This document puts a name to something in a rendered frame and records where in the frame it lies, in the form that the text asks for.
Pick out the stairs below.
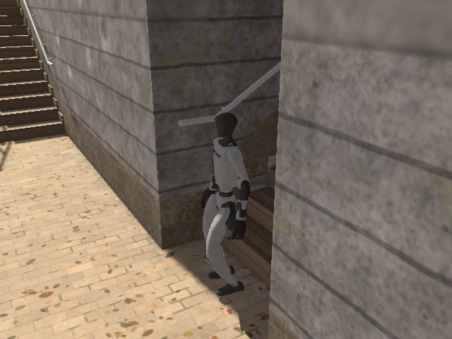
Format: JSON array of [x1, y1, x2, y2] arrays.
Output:
[[221, 168, 276, 288], [0, 0, 64, 143]]

